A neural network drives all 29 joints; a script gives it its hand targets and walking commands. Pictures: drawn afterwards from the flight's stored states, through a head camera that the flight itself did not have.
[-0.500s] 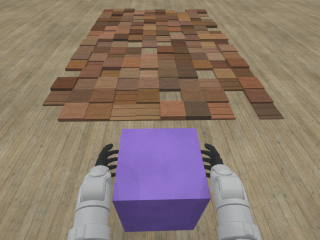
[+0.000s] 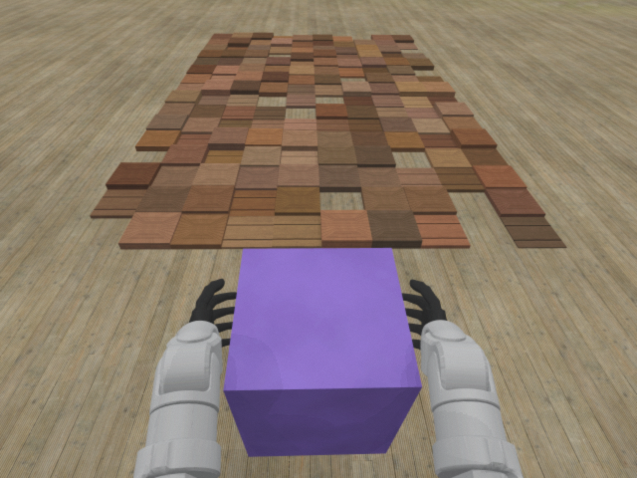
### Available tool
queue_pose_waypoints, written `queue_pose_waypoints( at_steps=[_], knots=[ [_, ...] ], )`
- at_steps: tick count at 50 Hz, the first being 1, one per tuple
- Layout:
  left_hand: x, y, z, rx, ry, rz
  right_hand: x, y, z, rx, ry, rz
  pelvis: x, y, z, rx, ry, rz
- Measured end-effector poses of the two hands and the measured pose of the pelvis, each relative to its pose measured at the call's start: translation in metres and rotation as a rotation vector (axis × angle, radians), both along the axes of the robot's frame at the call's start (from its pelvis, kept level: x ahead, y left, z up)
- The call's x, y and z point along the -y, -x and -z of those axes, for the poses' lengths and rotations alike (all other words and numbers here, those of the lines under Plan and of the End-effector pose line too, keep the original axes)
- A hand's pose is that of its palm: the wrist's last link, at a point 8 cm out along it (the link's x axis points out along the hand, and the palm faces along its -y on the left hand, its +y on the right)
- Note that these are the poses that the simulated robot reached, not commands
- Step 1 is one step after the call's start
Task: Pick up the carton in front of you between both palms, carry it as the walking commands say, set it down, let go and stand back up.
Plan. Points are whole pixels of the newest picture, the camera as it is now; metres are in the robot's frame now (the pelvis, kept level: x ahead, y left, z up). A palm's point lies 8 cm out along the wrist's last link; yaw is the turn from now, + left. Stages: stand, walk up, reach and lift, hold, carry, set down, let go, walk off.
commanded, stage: carry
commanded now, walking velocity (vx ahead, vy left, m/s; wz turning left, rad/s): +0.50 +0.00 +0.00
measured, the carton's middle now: (317, 355) +0.31 +0.00 -0.02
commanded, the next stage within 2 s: none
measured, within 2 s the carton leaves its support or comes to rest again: neither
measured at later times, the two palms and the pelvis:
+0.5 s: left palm (187, 251) +0.42 +0.19 +0.08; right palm (384, 240) +0.44 -0.11 +0.08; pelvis +0.17 +0.03 -0.01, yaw +2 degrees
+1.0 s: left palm (225, 165) +0.73 +0.18 +0.05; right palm (361, 159) +0.76 -0.11 +0.05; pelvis +0.48 +0.01 -0.01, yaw +5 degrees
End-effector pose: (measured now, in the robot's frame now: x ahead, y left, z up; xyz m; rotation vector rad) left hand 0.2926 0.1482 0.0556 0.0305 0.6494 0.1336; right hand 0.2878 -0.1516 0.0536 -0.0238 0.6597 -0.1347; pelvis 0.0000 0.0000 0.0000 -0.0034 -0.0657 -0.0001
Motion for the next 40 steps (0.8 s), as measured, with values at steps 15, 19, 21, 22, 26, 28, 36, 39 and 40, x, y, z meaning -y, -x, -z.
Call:
queue_pose_waypoints(
  at_steps=[15, 19, 21, 22, 26, 28, 36, 39, 40],
  knots=[
    [-0.018, -0.066, -0.026, -0.003, 0.042, -0.014, -0.019, -0.063, -0.027, -0.002, -0.019, 0.026, -0.013, -0.071, 0.007, -0.127, 0.022, 0.011],
    [-0.016, -0.089, -0.025, -0.023, 0.075, -0.053, -0.016, -0.092, -0.028, -0.023, -0.037, 0.026, -0.014, -0.106, 0.007, -0.152, 0.019, -0.037],
    [-0.022, -0.100, -0.024, -0.045, 0.067, -0.064, -0.022, -0.109, -0.030, -0.046, -0.053, 0.022, -0.017, -0.125, 0.004, -0.162, 0.004, -0.044],
    [-0.027, -0.106, -0.024, -0.051, 0.068, -0.073, -0.027, -0.118, -0.030, -0.053, -0.060, 0.019, -0.019, -0.134, 0.003, -0.164, -0.003, -0.045],
    [-0.049, -0.142, -0.024, -0.023, 0.084, -0.106, -0.049, -0.161, -0.031, -0.025, -0.053, -0.010, -0.033, -0.177, 0.011, -0.149, -0.016, -0.024],
    [-0.056, -0.165, -0.025, -0.018, 0.084, -0.107, -0.056, -0.183, -0.030, -0.020, -0.048, -0.012, -0.040, -0.199, 0.014, -0.151, -0.020, -0.002],
    [-0.045, -0.273, -0.034, -0.067, 0.080, -0.038, -0.045, -0.267, -0.035, -0.065, -0.062, 0.072, -0.048, -0.290, 0.000, -0.169, 0.025, 0.000],
    [-0.039, -0.315, -0.030, -0.056, 0.079, -0.029, -0.039, -0.308, -0.033, -0.054, -0.060, 0.078, -0.043, -0.331, 0.004, -0.163, 0.028, -0.007],
    [-0.037, -0.329, -0.027, -0.053, 0.077, -0.029, -0.037, -0.323, -0.031, -0.051, -0.060, 0.075, -0.040, -0.346, 0.006, -0.159, 0.029, -0.009]
  ],
)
